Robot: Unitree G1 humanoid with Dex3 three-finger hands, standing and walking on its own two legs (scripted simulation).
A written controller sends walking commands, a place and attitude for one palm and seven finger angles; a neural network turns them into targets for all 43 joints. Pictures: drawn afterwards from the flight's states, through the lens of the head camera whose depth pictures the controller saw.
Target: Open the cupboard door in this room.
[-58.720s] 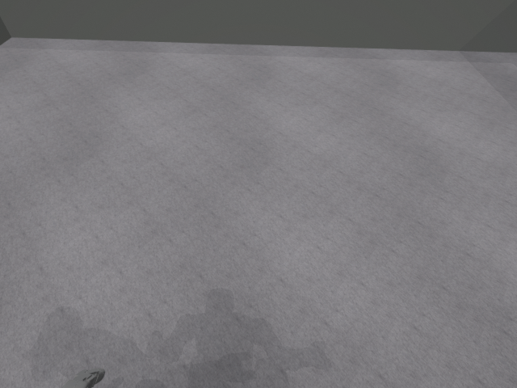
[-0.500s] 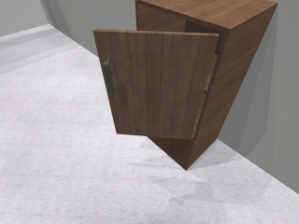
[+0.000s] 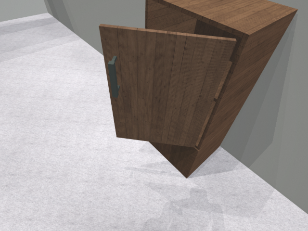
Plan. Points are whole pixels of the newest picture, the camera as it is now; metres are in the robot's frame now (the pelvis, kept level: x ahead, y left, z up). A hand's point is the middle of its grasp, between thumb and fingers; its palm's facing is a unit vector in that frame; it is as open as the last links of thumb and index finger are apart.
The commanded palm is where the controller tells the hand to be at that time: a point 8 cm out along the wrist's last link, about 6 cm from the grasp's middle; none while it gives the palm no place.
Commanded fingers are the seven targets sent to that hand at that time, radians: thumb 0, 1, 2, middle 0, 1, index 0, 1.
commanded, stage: shuffle to correct the standing spot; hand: left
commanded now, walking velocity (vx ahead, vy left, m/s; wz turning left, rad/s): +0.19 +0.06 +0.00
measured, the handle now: (115, 77) +0.60 +0.19 +0.06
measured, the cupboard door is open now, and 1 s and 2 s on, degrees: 41 41 41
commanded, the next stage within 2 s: come to a stop and stand still in 0.10 s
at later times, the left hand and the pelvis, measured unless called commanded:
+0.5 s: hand out of the picture +0.15 +0.16 -0.15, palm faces +0.02 -0.97 -0.23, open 7.2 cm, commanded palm none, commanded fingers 0.00 0.90 0.90 -0.20 -0.30 -0.20 -0.30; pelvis +0.07 -0.02 +0.01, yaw +0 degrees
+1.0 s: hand out of the picture +0.06 +0.27 -0.15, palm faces +0.02 -0.96 -0.29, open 7.4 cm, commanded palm none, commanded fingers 0.00 0.90 0.90 -0.20 -0.30 -0.20 -0.30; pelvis +0.06 +0.07 +0.01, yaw -1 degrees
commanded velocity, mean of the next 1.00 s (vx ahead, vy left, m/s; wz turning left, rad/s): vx -0.01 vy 0.04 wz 0.00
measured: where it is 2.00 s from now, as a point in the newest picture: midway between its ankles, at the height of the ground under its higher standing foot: outside the picture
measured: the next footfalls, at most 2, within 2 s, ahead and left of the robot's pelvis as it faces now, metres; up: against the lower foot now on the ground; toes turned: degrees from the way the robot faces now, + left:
right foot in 0.32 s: +0.13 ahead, -0.11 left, +0.00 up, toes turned -1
left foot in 0.68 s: +0.11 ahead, +0.12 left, +0.00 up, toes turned +4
